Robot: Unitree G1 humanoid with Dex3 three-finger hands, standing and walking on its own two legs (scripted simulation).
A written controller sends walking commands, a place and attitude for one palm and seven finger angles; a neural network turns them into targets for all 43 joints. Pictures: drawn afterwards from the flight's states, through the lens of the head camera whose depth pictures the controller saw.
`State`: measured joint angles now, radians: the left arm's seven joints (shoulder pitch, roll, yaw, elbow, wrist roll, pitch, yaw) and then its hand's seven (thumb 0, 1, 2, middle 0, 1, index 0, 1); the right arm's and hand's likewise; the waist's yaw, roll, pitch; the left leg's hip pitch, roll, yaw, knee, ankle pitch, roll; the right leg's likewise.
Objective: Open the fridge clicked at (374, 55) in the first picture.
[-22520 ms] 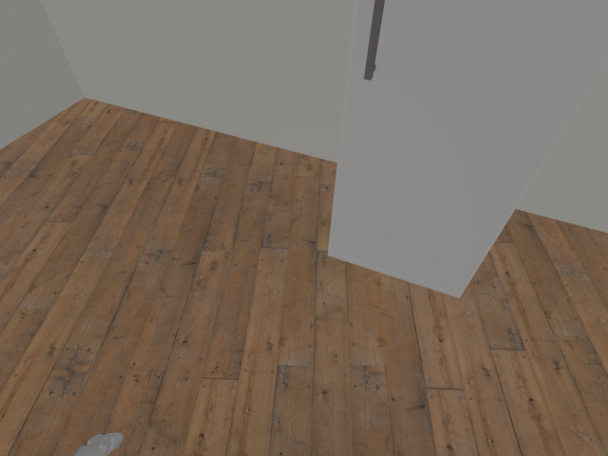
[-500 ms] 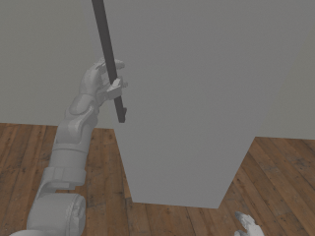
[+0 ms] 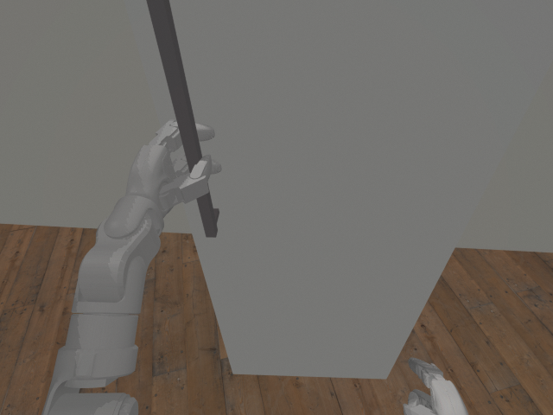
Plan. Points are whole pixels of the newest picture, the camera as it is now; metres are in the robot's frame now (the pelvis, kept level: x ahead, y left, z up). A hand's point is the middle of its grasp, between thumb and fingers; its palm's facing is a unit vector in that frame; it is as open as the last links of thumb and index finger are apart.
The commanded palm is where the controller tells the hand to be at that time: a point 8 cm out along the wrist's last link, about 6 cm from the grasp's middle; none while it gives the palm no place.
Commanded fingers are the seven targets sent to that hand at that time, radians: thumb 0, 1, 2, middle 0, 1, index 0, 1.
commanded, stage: pull the door a little, standing still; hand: left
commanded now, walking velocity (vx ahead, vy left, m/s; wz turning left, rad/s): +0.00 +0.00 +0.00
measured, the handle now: (190, 117) +0.41 +0.14 +0.27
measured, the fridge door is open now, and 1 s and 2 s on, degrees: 3 26 44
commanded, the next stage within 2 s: walk backward, drawing the door open in 0.30 s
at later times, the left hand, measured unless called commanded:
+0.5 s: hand (200, 231) +0.26 +0.11 +0.21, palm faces -0.06 -0.99 -0.16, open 6.5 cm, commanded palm +0.23 +0.16 +0.21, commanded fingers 0.00 0.90 0.90 -0.45 -1.40 -0.45 -1.40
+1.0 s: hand (217, 304) +0.18 +0.07 +0.19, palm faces +0.01 -0.96 -0.27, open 7.4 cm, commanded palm +0.15 +0.12 +0.21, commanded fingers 0.00 0.90 0.90 -0.45 -1.40 -0.45 -1.40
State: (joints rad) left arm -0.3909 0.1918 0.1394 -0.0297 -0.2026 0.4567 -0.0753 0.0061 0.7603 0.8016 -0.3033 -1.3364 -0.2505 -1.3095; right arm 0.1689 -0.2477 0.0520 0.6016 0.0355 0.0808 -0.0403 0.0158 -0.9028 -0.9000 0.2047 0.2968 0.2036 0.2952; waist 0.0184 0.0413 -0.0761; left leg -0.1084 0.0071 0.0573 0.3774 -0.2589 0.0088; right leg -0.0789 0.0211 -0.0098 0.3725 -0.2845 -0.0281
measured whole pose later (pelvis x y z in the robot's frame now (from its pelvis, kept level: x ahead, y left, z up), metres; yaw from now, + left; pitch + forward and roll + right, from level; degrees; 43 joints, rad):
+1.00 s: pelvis -0.11 -0.02 +0.00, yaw +4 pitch +0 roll +1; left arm -0.04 0.26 -0.07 -0.43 0.00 -0.02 0.09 -0.08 0.70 0.78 -0.41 -1.38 -0.10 -1.06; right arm 0.14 -0.14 0.04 0.60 -0.02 0.07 -0.06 0.02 -0.90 -0.90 0.21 0.30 0.20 0.30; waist -0.05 0.04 0.08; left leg -0.31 0.00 -0.02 0.36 -0.06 -0.01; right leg -0.30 0.04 -0.05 0.45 -0.16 -0.04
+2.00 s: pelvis -0.02 -0.34 -0.02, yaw +52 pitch +0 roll +0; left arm -0.14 0.23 0.01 -0.53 -0.04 -0.03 0.08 -0.05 0.73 0.85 -0.55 -1.41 -0.17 -1.27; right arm 0.05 -0.20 -0.03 0.58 0.01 -0.05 -0.06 0.02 -0.90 -0.90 0.20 0.30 0.20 0.30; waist -0.07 -0.03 0.18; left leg -0.35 0.02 0.10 0.73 -0.38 -0.01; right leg -0.39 -0.09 -0.16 0.67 -0.27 -0.01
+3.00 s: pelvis +0.20 -0.56 -0.01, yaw +85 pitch -2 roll +1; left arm -0.04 0.37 0.25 -0.34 -0.05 -0.09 0.09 -0.08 0.64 0.81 -0.50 -1.48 -0.32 -1.33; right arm 0.16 -0.20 0.02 0.65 0.00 -0.05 -0.08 0.02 -0.90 -0.90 0.21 0.30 0.27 0.33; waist -0.01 -0.07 0.10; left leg -0.46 -0.01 0.05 0.94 -0.46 -0.02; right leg -0.26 -0.10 -0.04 0.52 -0.22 0.05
